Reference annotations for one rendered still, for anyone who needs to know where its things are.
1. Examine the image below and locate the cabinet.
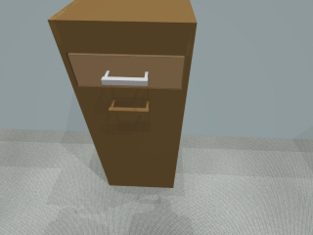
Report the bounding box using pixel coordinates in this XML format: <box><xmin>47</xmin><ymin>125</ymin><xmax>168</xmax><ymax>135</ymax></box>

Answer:
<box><xmin>47</xmin><ymin>0</ymin><xmax>198</xmax><ymax>188</ymax></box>

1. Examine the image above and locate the handle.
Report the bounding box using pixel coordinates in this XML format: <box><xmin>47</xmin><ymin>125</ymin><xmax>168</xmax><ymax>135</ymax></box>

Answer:
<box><xmin>101</xmin><ymin>70</ymin><xmax>149</xmax><ymax>86</ymax></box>
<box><xmin>109</xmin><ymin>107</ymin><xmax>150</xmax><ymax>116</ymax></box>

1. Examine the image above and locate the drawer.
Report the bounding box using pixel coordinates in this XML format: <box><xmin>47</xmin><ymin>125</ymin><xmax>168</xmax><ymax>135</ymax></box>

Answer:
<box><xmin>67</xmin><ymin>53</ymin><xmax>185</xmax><ymax>89</ymax></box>

